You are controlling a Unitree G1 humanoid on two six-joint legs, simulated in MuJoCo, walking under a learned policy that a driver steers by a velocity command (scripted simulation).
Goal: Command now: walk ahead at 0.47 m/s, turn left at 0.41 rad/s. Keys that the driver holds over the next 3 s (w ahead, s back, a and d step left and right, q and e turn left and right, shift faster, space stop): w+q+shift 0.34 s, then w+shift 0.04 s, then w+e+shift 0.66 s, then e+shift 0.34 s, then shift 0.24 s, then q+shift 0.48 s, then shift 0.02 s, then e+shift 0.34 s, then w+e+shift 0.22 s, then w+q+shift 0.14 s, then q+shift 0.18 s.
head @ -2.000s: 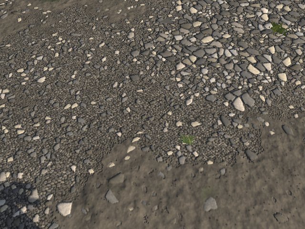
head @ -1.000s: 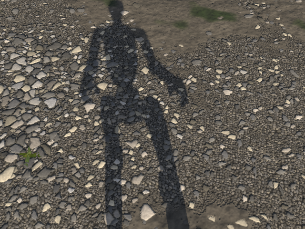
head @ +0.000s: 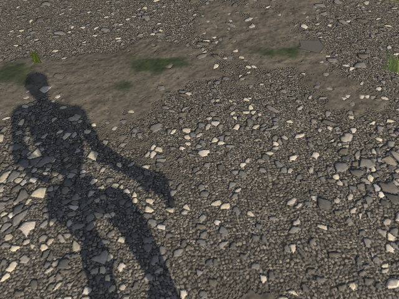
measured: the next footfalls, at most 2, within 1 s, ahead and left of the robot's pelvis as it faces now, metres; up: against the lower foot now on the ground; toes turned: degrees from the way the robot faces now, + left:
left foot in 0.34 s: +0.29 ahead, +0.25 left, +0.00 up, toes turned +23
right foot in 0.82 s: +0.72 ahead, +0.32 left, +0.00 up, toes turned +8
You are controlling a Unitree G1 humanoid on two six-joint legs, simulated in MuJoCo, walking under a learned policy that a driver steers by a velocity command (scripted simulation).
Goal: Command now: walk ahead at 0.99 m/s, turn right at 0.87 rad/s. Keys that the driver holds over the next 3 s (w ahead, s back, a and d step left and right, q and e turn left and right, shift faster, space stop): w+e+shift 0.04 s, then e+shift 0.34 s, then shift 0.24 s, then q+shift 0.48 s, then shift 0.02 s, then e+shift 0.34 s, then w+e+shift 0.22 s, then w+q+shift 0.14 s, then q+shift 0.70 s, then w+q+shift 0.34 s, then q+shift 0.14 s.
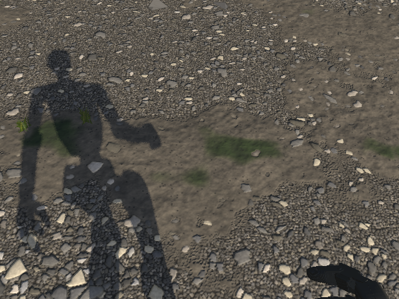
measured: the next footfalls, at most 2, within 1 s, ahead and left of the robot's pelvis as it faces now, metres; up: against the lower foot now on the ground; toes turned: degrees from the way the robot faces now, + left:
left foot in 0.22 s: +0.43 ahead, +0.18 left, +0.00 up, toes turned -18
right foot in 0.60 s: +0.40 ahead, -0.10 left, +0.00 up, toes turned -31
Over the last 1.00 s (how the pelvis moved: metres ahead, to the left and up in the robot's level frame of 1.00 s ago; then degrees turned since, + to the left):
0.69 0.32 -0.02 1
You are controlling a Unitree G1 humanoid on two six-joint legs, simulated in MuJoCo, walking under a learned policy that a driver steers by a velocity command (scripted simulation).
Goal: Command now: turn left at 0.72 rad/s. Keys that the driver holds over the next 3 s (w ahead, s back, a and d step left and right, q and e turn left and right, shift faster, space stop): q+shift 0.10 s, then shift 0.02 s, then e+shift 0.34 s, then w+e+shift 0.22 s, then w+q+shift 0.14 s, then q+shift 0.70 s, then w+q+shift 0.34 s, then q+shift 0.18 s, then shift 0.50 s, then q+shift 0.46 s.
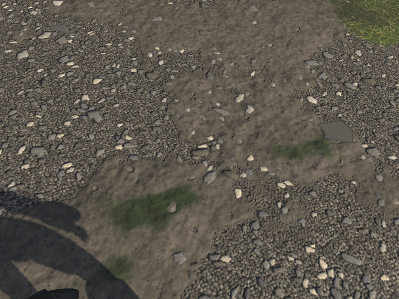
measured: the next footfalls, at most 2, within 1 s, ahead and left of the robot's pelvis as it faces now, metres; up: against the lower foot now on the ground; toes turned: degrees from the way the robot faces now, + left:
right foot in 0.64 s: +0.03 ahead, -0.14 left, +0.00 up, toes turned -12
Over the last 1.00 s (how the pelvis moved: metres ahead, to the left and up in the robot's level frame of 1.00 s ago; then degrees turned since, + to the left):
0.38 0.07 -0.01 -20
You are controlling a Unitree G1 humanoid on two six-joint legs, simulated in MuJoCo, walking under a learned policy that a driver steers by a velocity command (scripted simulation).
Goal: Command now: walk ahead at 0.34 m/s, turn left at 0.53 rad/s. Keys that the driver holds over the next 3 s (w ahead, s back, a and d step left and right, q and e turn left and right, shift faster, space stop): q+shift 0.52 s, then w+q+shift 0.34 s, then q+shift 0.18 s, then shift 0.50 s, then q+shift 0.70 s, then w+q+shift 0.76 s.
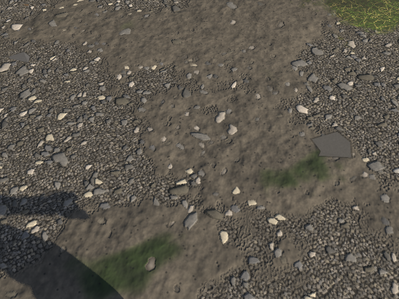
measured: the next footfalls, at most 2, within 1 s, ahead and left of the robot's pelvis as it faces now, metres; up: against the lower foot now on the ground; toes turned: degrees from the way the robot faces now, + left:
left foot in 0.04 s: +0.25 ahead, +0.05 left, +0.00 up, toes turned +1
right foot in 0.50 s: +0.41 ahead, -0.11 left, +0.00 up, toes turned +39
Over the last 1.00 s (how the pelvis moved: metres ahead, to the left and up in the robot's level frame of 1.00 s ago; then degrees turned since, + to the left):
0.25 -0.11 -0.01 -9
